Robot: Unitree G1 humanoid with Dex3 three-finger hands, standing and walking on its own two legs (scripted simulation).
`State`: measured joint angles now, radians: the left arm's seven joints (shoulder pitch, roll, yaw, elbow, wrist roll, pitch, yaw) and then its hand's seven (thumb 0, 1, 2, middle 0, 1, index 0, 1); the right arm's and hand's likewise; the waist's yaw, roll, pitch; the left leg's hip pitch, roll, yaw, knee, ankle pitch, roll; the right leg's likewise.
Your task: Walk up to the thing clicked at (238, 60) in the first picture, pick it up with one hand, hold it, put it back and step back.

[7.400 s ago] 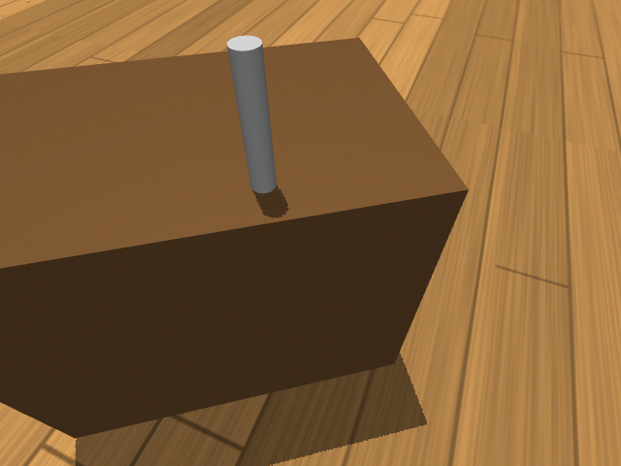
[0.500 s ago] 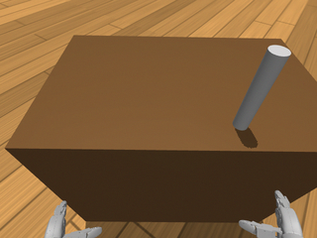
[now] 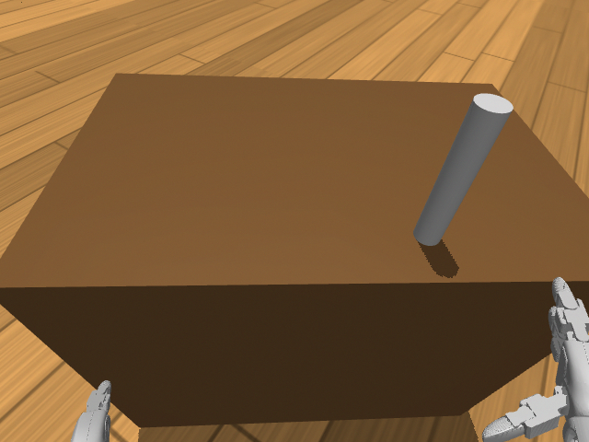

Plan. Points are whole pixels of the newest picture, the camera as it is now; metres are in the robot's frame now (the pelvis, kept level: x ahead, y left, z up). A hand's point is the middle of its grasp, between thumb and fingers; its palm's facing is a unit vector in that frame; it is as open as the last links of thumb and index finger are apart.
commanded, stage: rise first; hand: right
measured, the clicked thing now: (454, 180) +0.42 -0.23 +0.14
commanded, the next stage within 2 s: go down in 1.06 s
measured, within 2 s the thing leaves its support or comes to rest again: neither
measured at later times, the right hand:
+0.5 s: hand (579, 354) +0.17 -0.26 +0.15, palm faces +0.38 +0.81 -0.44, open 17.7 cm
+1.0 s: hand out of the picture +0.16 -0.26 +0.18, palm faces +0.44 +0.78 -0.45, open 17.7 cm
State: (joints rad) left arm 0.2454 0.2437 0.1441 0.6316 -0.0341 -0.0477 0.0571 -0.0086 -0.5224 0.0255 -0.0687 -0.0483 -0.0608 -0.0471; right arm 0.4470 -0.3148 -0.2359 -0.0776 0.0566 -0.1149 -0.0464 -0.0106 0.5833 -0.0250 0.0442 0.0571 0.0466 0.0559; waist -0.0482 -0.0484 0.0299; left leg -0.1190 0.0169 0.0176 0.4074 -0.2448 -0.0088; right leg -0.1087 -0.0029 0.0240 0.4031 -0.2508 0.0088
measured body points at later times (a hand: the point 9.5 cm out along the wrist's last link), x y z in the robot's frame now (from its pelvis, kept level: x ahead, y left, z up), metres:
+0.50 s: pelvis -0.02 +0.00 +0.00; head -0.03 +0.02 +0.45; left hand +0.15 +0.26 -0.09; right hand +0.14 -0.30 +0.17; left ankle -0.01 +0.12 -0.74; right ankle -0.02 -0.13 -0.74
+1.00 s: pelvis -0.03 +0.00 +0.00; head -0.04 +0.02 +0.45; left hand +0.13 +0.26 -0.09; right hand +0.13 -0.30 +0.21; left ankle -0.01 +0.12 -0.74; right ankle -0.02 -0.13 -0.74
